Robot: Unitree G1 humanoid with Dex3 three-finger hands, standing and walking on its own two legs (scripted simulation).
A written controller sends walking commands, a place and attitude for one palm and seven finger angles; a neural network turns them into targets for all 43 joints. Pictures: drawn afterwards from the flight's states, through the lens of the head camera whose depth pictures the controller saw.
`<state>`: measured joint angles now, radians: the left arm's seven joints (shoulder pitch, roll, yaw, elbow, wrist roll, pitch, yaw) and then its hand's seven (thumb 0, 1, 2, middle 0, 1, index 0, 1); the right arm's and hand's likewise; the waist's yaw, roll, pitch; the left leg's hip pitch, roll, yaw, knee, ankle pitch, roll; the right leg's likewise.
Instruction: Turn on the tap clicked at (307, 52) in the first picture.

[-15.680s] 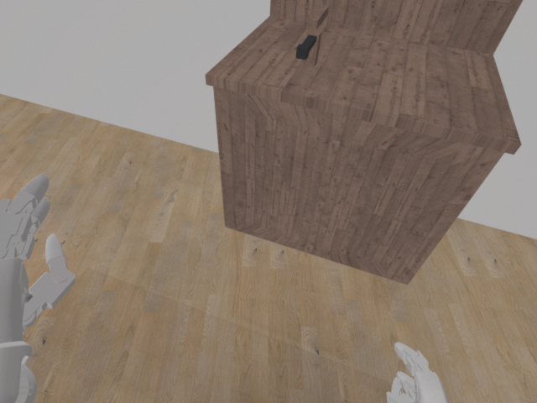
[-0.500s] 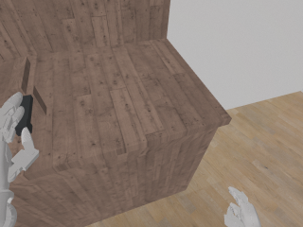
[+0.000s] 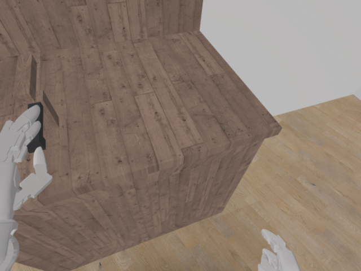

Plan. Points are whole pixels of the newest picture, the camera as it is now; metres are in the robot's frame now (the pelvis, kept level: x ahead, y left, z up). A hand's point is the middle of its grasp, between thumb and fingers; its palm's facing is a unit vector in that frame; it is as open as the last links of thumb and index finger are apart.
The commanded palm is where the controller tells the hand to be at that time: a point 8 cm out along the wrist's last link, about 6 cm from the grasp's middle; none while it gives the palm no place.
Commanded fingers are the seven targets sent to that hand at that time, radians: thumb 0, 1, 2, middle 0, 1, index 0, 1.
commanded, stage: come to a stop and stand still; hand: left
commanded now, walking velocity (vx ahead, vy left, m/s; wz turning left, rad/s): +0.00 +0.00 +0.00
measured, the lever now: (34, 142) +0.31 +0.31 +0.12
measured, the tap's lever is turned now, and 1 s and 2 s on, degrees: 0 0 0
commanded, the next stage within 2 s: look again from close up in 0.42 s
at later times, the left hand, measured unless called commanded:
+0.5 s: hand (19, 171) +0.23 +0.28 +0.15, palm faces +0.40 -0.84 -0.37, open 7.4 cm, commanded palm +0.17 +0.31 +0.18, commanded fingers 0.00 0.90 0.90 -0.20 -0.30 -0.20 -0.30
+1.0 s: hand (25, 175) +0.22 +0.27 +0.15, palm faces +0.39 -0.84 -0.38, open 7.4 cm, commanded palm +0.16 +0.30 +0.18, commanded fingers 0.00 0.90 0.90 -0.20 -0.30 -0.20 -0.30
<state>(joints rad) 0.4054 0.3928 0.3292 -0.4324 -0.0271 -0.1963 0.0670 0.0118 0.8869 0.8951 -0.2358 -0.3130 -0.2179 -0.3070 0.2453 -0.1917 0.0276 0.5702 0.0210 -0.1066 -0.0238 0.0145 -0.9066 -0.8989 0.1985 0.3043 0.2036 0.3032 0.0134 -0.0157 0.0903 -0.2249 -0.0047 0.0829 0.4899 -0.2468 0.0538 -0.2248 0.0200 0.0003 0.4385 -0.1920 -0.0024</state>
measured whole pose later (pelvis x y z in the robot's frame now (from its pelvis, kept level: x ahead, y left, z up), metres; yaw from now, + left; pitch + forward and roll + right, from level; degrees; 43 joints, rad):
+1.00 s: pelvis +0.01 +0.02 +0.00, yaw +1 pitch -2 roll -2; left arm 0.42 0.37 0.34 -0.44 -0.03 -0.17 0.10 0.01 0.89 0.90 -0.21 -0.31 -0.21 -0.31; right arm 0.21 -0.20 0.02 0.57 0.02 -0.08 -0.03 0.01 -0.91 -0.90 0.20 0.30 0.20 0.30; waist 0.02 -0.01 0.06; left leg -0.19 -0.02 0.07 0.46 -0.24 0.07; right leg -0.17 0.00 -0.01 0.38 -0.18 0.02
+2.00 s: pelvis -0.01 +0.01 +0.00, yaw -1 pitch -1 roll -1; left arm 0.40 0.35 0.32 -0.35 -0.01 -0.23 0.09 0.01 0.89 0.90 -0.21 -0.31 -0.21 -0.31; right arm 0.23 -0.21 0.04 0.59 -0.01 -0.15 -0.03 0.01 -0.91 -0.90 0.20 0.30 0.20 0.30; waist 0.01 -0.01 0.05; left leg -0.23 -0.03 0.07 0.48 -0.23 0.07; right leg -0.24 0.02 0.05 0.44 -0.18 0.01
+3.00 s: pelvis +0.00 +0.00 +0.00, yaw +2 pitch -2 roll +0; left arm 0.16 0.41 0.41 -0.31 -0.11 0.04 0.03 0.01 0.90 0.90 -0.20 -0.31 -0.21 -0.31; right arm 0.19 -0.24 0.05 0.64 0.00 -0.10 0.02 0.02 -0.90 -0.90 0.20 0.30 0.21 0.30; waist 0.04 0.01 0.01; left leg -0.22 -0.05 0.03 0.49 -0.23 0.05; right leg -0.23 0.02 0.01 0.48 -0.22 -0.01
